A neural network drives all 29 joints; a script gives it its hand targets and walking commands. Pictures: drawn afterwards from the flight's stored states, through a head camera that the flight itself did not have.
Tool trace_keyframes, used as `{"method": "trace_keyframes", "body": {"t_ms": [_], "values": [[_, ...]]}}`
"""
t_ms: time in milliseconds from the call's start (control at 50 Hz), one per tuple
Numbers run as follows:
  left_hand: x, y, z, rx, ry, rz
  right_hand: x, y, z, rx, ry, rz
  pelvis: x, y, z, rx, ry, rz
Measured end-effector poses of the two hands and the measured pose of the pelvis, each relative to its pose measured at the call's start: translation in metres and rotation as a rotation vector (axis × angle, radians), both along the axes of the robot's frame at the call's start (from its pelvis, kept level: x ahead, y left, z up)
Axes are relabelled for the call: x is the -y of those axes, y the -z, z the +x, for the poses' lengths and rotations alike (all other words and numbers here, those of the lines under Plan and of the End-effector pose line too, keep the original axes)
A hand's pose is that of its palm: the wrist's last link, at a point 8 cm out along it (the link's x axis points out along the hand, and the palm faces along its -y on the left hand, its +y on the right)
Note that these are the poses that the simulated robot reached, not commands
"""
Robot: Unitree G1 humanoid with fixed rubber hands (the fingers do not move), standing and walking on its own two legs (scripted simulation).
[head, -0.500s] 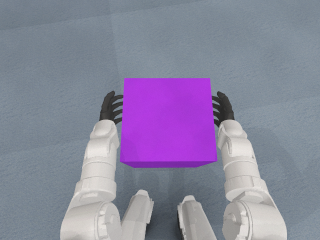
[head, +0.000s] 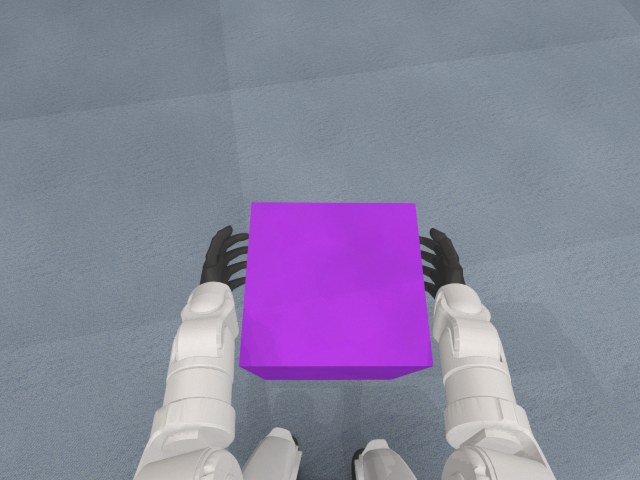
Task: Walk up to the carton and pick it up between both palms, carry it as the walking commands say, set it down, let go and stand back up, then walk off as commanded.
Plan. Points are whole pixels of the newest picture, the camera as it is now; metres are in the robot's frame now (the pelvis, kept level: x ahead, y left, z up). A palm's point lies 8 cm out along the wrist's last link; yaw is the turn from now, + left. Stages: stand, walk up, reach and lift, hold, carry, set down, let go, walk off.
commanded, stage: reach and lift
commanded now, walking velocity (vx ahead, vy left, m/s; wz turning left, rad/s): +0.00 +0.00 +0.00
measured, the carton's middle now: (330, 303) +0.36 +0.02 -0.11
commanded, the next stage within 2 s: none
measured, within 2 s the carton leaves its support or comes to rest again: neither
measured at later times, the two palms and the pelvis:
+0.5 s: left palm (197, 283) +0.33 +0.17 +0.03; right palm (466, 286) +0.34 -0.13 +0.03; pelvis +0.01 +0.00 +0.04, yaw +0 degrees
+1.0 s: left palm (179, 277) +0.31 +0.16 +0.10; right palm (494, 283) +0.33 -0.14 +0.09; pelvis +0.02 +0.00 +0.05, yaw +0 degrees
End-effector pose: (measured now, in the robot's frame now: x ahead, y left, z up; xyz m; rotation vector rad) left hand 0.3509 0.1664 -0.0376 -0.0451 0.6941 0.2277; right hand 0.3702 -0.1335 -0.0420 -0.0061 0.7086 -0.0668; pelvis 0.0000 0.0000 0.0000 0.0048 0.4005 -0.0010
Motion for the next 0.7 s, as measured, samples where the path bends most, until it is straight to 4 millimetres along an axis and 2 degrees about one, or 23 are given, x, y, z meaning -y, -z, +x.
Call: {"method": "trace_keyframes", "body": {"t_ms": [400, 700], "values": [[-0.001, -0.057, -0.019, 0.008, 0.009, 0.006, -0.001, -0.057, -0.021, 0.009, -0.006, -0.014, -0.004, -0.032, 0.010, 0.186, -0.002, -0.001], [-0.001, -0.098, -0.030, 0.017, 0.027, 0.025, -0.001, -0.097, -0.033, 0.021, -0.013, -0.030, -0.004, -0.048, 0.016, 0.337, -0.001, -0.001]]}}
